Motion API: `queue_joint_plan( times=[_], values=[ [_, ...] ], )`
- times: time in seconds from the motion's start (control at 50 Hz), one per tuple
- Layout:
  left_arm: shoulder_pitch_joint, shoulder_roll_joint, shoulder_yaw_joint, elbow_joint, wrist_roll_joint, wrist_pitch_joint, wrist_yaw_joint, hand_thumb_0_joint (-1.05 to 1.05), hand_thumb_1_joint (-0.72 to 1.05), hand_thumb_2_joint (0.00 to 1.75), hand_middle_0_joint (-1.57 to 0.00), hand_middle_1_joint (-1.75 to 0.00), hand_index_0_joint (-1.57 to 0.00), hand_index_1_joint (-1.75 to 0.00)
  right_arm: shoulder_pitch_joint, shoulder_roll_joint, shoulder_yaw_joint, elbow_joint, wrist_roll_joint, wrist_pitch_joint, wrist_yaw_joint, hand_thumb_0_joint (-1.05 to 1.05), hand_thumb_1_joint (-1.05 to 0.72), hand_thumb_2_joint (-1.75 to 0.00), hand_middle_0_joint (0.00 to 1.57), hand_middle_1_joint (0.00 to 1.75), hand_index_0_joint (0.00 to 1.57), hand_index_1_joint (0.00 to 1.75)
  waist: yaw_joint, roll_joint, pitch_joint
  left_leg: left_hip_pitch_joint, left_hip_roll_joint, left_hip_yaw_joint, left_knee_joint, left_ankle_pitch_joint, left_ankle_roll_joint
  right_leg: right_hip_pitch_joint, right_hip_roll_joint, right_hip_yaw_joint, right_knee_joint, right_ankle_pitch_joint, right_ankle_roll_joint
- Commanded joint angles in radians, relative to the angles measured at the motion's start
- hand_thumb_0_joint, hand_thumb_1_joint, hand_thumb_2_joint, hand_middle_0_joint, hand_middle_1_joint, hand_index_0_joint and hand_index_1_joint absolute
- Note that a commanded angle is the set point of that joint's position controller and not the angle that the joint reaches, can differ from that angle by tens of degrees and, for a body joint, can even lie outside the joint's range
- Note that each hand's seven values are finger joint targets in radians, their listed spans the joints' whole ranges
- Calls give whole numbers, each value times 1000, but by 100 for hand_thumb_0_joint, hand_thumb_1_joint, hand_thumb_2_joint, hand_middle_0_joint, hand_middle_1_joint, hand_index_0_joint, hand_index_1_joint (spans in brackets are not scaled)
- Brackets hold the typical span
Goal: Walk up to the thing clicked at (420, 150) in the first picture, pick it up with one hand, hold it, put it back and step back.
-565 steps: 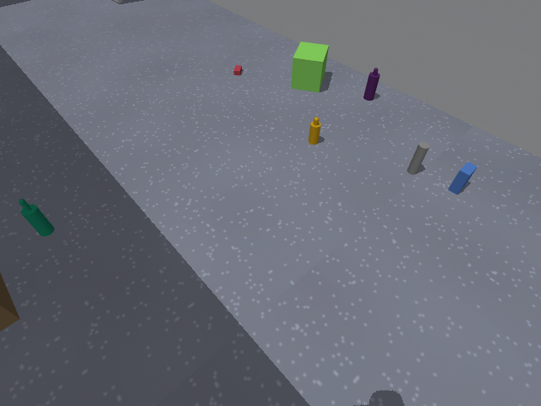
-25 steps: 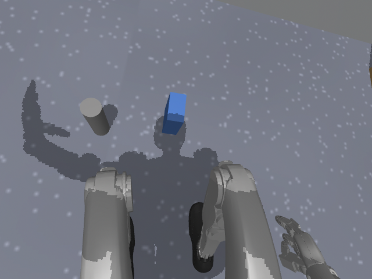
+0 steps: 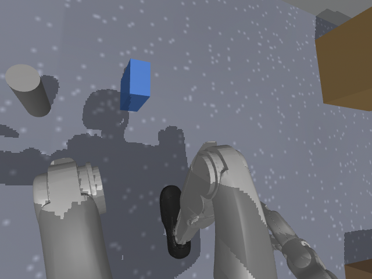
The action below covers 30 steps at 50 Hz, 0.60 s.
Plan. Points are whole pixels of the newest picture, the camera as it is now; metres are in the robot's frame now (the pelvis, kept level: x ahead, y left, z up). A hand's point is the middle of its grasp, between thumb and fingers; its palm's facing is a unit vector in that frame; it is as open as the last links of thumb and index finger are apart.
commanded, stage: approach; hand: left
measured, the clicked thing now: (32, 94) +0.48 +0.25 -0.22
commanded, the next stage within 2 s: close in in 0.02 s
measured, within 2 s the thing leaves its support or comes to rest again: neither
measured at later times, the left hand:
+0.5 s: hand (11, 112) +0.43 +0.27 -0.19, palm faces +0.17 -0.99 +0.01, open 17.6 cm
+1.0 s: hand (30, 114) +0.43 +0.24 -0.21, palm faces +0.17 -0.99 -0.01, open 17.1 cm
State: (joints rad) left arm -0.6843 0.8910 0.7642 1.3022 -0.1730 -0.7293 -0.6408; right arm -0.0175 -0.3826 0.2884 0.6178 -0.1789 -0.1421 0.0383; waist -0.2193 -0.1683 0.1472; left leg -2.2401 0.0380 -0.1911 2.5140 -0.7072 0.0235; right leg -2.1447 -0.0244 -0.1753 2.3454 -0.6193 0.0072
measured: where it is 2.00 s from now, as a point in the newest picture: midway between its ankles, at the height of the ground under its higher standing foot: (135, 249)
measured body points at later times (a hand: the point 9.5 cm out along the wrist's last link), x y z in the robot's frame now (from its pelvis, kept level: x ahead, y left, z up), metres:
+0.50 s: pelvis -0.01 +0.01 -0.03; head +0.23 +0.16 +0.31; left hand +0.41 +0.32 -0.19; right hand +0.13 -0.26 -0.07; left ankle +0.08 +0.12 -0.28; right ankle +0.13 -0.12 -0.28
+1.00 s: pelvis -0.01 +0.01 -0.03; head +0.24 +0.17 +0.30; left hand +0.42 +0.30 -0.20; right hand +0.13 -0.25 -0.06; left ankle +0.08 +0.12 -0.28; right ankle +0.13 -0.12 -0.28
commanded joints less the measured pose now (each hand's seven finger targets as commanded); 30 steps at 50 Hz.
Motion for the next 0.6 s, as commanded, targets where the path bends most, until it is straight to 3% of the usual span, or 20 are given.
queue_joint_plan(
  times=[0.0, 0.02, 0.06, 0.08, 0.18, 0.24, 0.3, 0.36, 0.44, 0.5, 0.54, 0.58],
  values=[
    [-173, 292, -21, -170, -28, -144, 37, 0, -56, 8, -6, -10, -4, -11, 77, -318, -70, -33, -32, 14, -9, 0, -93, -91, 20, 30, 20, 30, -8, 573, -703, 620, 28, 20, -309, 288, -50, 273, 50, -57, -143, 175, -44],
    [-146, 302, -7, -131, -23, -151, 51, 0, -57, 7, -7, -10, -5, -11, 69, -328, -71, -23, -38, 19, -10, 0, -93, -91, 20, 30, 20, 30, -7, 566, -670, 584, 31, 13, -305, 250, -50, 256, 52, -62, -135, 153, -45],
    [-172, 176, -105, -97, -26, -175, 61, 0, -58, 6, -7, -9, -5, -10, 45, -323, -49, -32, -50, 24, -3, 0, -94, -91, 20, 30, 20, 30, -61, 536, -625, 562, 31, 0, -291, 221, -50, 256, 52, -80, -139, 155, -40],
    [-145, 181, -88, -69, -32, -186, 76, 0, -61, 5, -7, -9, -5, -10, 49, -330, -49, -22, -55, 28, 0, 0, -94, -91, 20, 30, 20, 30, -56, 502, -606, 533, 31, -3, -277, 202, -46, 260, 54, -85, -138, 152, -38],
    [-183, 180, -113, -27, -42, -272, 159, 0, -61, 0, -8, -7, -7, -7, 0, -338, -2, -23, -80, 39, 19, 0, -95, -91, 20, 30, 20, 30, -83, 412, -538, 409, 24, -6, -222, 99, -27, 309, 68, -99, -148, 116, -25],
    [-172, 203, -85, -11, -29, -326, 232, 0, -61, 0, -8, -7, -7, -7, -31, -349, 20, -30, -100, 49, 30, 0, -95, -91, 20, 30, 20, 30, -67, 436, -520, 434, 28, -23, -226, 126, -39, 321, 73, -113, -127, 129, -25],
    [-182, 225, -85, 8, 6, -373, 302, 0, -61, 1, -7, -7, -7, -7, -49, -350, 43, -33, -117, 63, 41, 0, -95, -91, 20, 30, 20, 30, -77, 457, -487, 414, 28, -28, -226, 102, -41, 336, 77, -122, -124, 122, -25],
    [-156, 205, -109, 21, 33, -394, 346, 0, -58, 2, -6, -6, -6, -6, -58, -350, 53, -32, -139, 77, 49, 0, -95, -91, 20, 30, 20, 30, -83, 476, -479, 413, 28, -27, -218, 100, -43, 345, 81, -125, -127, 135, -23],
    [-137, 134, -204, 40, 65, -399, 362, 0, -56, 1, -6, -6, -6, -6, -81, -364, 52, -43, -154, 96, 54, 0, -95, -91, 20, 30, 20, 30, -119, 500, -437, 438, 35, -56, -244, 107, -54, 301, 78, -149, -112, 143, -24],
    [-143, 79, -259, 35, 48, -404, 372, 0, -59, 1, -6, -6, -6, -5, -93, -375, 53, -45, -155, 101, 58, 0, -94, -91, 20, 30, 20, 30, -138, 473, -427, 446, 38, -76, -239, 100, -55, 285, 77, -156, -105, 153, -17],
    [-178, 60, -267, 22, 19, -410, 385, 0, -61, 0, -7, -6, -7, -5, -86, -377, 63, -45, -154, 102, 62, 0, -94, -91, 20, 30, 20, 30, -158, 449, -428, 428, 32, -85, -228, 96, -49, 302, 79, -160, -108, 160, -11],
    [-192, 73, -250, 21, 2, -419, 408, 0, -60, 1, -6, -6, -6, -5, -77, -374, 76, -48, -156, 104, 64, 0, -94, -91, 20, 30, 20, 30, -155, 428, -447, 418, 27, -85, -213, 106, -44, 337, 82, -161, -115, 168, -6]
  ],
)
